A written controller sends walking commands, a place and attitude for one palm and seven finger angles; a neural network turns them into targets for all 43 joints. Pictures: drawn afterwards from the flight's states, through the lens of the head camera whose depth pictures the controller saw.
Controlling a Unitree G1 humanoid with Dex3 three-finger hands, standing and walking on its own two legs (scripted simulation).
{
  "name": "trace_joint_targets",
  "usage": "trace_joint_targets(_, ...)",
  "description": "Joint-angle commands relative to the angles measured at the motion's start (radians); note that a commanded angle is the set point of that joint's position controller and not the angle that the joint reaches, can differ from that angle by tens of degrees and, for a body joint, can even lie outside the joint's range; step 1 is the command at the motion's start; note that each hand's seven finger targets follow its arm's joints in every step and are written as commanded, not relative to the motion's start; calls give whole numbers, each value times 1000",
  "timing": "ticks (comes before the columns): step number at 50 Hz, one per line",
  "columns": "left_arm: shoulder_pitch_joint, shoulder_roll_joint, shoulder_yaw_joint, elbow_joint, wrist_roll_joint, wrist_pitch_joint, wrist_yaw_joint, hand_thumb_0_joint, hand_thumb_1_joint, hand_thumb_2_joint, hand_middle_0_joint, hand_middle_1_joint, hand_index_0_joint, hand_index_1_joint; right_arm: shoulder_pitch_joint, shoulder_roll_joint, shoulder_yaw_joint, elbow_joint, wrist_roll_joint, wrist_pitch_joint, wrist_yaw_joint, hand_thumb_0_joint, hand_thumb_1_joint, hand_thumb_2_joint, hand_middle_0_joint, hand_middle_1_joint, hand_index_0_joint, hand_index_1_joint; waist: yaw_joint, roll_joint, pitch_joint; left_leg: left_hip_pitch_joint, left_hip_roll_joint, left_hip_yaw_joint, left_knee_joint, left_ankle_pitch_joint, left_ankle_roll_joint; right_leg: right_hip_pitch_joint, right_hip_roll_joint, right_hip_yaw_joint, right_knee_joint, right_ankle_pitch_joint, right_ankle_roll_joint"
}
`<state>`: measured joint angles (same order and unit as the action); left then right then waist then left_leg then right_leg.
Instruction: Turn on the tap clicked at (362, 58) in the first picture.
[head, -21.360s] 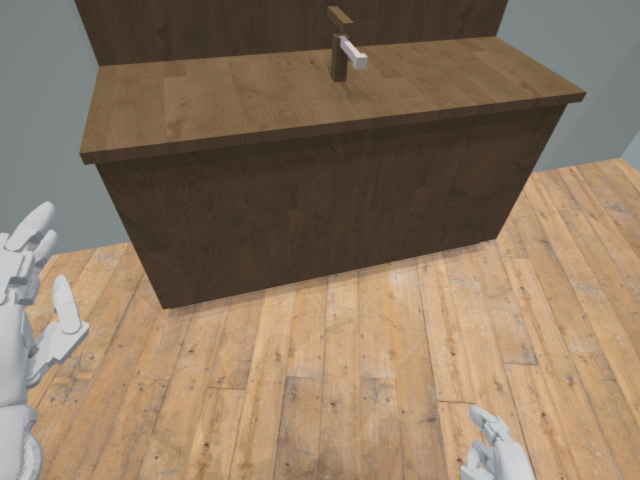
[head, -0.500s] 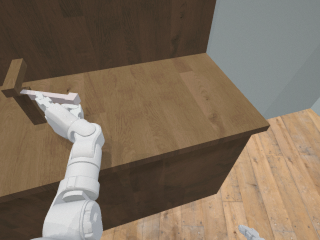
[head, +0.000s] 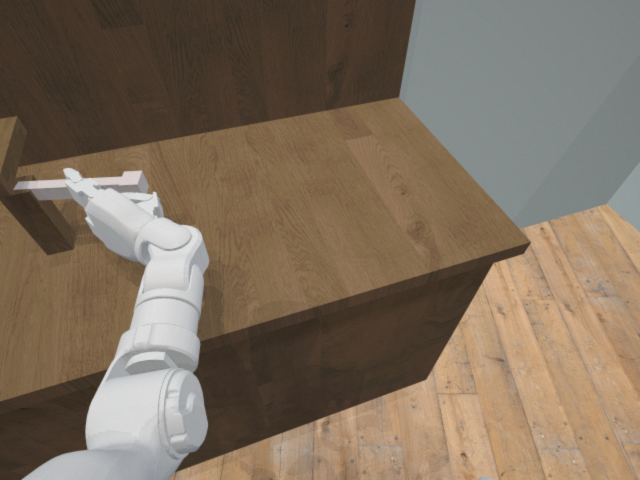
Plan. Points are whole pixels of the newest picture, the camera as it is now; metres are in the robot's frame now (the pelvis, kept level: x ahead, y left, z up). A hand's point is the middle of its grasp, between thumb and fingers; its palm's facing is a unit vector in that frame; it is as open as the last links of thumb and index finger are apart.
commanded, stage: lift the hand up off the lever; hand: left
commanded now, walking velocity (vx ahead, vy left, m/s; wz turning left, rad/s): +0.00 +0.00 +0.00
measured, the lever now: (134, 185) +0.47 +0.25 +0.12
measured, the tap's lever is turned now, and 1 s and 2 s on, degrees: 76 76 76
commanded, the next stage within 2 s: none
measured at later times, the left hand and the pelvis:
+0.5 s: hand (160, 194) +0.44 +0.21 +0.14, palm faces +0.83 -0.55 -0.09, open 7.8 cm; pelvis +0.01 -0.01 +0.01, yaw +0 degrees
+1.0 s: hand (141, 194) +0.41 +0.21 +0.16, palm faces +0.82 -0.57 -0.06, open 7.8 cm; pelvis +0.01 -0.01 +0.02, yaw +1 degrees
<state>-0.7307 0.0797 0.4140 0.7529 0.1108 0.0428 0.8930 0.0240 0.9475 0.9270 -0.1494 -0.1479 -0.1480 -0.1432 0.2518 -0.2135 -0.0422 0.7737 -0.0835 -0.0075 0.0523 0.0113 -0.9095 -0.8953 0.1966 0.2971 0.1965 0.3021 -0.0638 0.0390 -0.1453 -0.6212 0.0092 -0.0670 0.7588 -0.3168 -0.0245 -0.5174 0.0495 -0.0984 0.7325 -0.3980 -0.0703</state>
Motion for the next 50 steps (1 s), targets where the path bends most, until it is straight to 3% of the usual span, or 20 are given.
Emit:
trace_joint_targets(1, -446, 145, -72, -266, 40, -52, 2, 0, 900, 900, -150, -150, -150, -150, -39, -127, -40, -122, 6, -37, -7, 0, -900, -900, 200, 300, 200, 300, -1, -8, -336, 256, -16, 29, -42, 293, 42, 118, -34, 38, -128, 370, 44)
trace_joint_targets(2, -426, 171, -47, -261, 43, -47, 2, 0, 900, 900, -150, -150, -150, -150, -41, -132, -41, -117, 6, -36, -9, 0, -900, -900, 200, 300, 200, 300, 11, 2, -321, 251, -17, 23, -50, 290, 40, 119, -33, 36, -131, 361, 40)
trace_joint_targets(6, -451, 129, -93, -263, 31, -27, -2, 0, 900, 900, -150, -150, -150, -150, -55, -129, -36, -120, 10, -41, -11, 0, -900, -900, 200, 300, 200, 300, -10, -34, -279, 241, -19, 31, -62, 252, 46, 116, -37, 39, -153, 340, 47)
trace_joint_targets(7, -440, 167, -52, -253, 32, -22, 2, 0, 900, 900, -150, -150, -150, -150, -55, -133, -37, -113, 10, -41, -15, 0, -900, -900, 200, 300, 200, 300, 2, -34, -268, 237, -20, 29, -72, 242, 45, 120, -36, 37, -159, 326, 46)
trace_joint_targets(12, -454, 169, -56, -268, 39, -5, 6, 0, 900, 900, -150, -150, -150, -150, -65, -127, -35, -113, 9, -41, -18, 0, -900, -900, 200, 300, 200, 300, 8, -7, -276, 251, -20, 32, -83, 247, 42, 130, -38, 38, -162, 326, 44)
trace_joint_targets(13, -453, 136, -84, -279, 37, -2, 4, 0, 900, 900, -150, -150, -150, -150, -66, -122, -32, -119, 10, -44, -14, 0, -900, -900, 200, 300, 200, 300, 6, -7, -281, 256, -21, 36, -85, 253, 42, 134, -39, 37, -161, 334, 44)
trace_joint_targets(17, -441, 176, -49, -273, 38, 12, 5, 0, 900, 900, -150, -150, -150, -150, -69, -127, -34, -117, 11, -41, -21, 0, -900, -900, 200, 300, 200, 300, 13, -47, -286, 251, -21, 36, -88, 261, 43, 161, -42, 40, -167, 361, 48)
trace_joint_targets(20, -448, 135, -86, -306, 32, 17, 0, 0, 900, 900, -150, -150, -150, -150, -77, -120, -31, -128, 12, -47, -18, 0, -900, -900, 200, 300, 200, 300, 9, -38, -300, 268, -21, 44, -85, 275, 44, 166, -44, 41, -167, 386, 51)
trace_joint_targets(22, -425, 169, -56, -331, 35, 17, 0, 0, 900, 900, -150, -150, -150, -150, -81, -122, -35, -124, 13, -44, -21, 0, -900, -900, 200, 300, 200, 300, 23, -15, -317, 284, -19, 38, -87, 299, 41, 176, -42, 42, -162, 397, 45)
trace_joint_targets(23, -453, 127, -101, -358, 31, 16, -3, 0, 900, 900, -150, -150, -150, -150, -85, -117, -30, -130, 14, -46, -19, 0, -900, -900, 200, 300, 200, 300, 14, -4, -314, 290, -22, 40, -86, 302, 42, 173, -45, 42, -162, 405, 47)
trace_joint_targets(27, -437, 159, -74, -375, 35, 29, -7, 0, 900, 900, -150, -150, -150, -150, -91, -121, -33, -126, 14, -48, -23, 0, -900, -900, 200, 300, 200, 300, 23, -19, -311, 294, -22, 40, -87, 313, 41, 190, -46, 42, -166, 427, 46)
trace_joint_targets(31, -454, 131, -110, -410, 28, 43, -13, 0, 900, 900, -150, -150, -150, -150, -107, -115, -28, -131, 18, -52, -27, 0, -900, -900, 200, 300, 200, 300, 15, -39, -304, 297, -22, 45, -92, 312, 42, 206, -52, 45, -173, 445, 51)
trace_joint_targets(34, -391, 148, -88, -447, 22, 51, -17, 0, 900, 900, -150, -150, -150, -150, -113, -113, -30, -139, 20, -54, -28, 0, -900, -900, 200, 300, 200, 300, 36, -19, -329, 325, -20, 46, -96, 354, 40, 231, -52, 42, -168, 481, 47)
trace_joint_targets(37, -368, 155, -85, -453, 20, 67, -23, 0, 900, 900, -150, -150, -150, -150, -119, -118, -31, -134, 20, -52, -32, 0, -900, -900, 200, 300, 200, 300, 40, -33, -307, 325, -20, 43, -103, 355, 38, 237, -52, 40, -176, 486, 47)
trace_joint_targets(41, -288, 90, -133, -480, -14, 101, -44, 0, 900, 900, -150, -150, -150, -150, -141, -113, -23, -155, 29, -50, -37, 0, -900, -900, 200, 300, 200, 300, 46, -75, -281, 326, -24, 53, -119, 354, 38, 279, -63, 41, -194, 544, 57)
trace_joint_targets(42, -242, 135, -87, -459, -22, 110, -50, 0, 900, 900, -150, -150, -150, -150, -142, -118, -25, -151, 33, -43, -41, 0, -900, -900, 200, 300, 200, 300, 60, -71, -269, 325, -23, 50, -133, 349, 36, 290, -62, 38, -201, 527, 54)
trace_joint_targets(43, -227, 105, -112, -463, -34, 121, -58, 0, 900, 900, -150, -150, -150, -150, -152, -115, -19, -158, 37, -41, -43, 0, -900, -900, 200, 300, 200, 300, 57, -86, -253, 323, -24, 54, -140, 342, 38, 294, -65, 39, -209, 530, 58)
trace_joint_targets(46, -260, 105, -123, -480, -47, 143, -67, 0, 900, 900, -150, -150, -150, -150, -178, -114, -11, -159, 43, -42, -53, 0, -900, -900, 200, 300, 200, 300, 48, -105, -196, 313, -26, 58, -157, 293, 42, 288, -76, 51, -244, 507, 69)
trace_joint_targets(47, -251, 135, -100, -466, -47, 147, -68, 0, 900, 900, -150, -150, -150, -150, -183, -116, -13, -150, 46, -40, -56, 0, -900, -900, 200, 300, 200, 300, 55, -92, -168, 317, -25, 51, -169, 282, 42, 274, -69, 46, -254, 456, 60)
trace_joint_targets(50, -369, 108, -149, -493, -30, 136, -63, 0, 900, 900, -150, -150, -150, -150, -202, -106, -6, -140, 46, -55, -54, 0, -900, -900, 200, 300, 200, 300, 36, -52, -151, 329, -26, 53, -173, 246, 44, 226, -67, 54, -270, 369, 56)
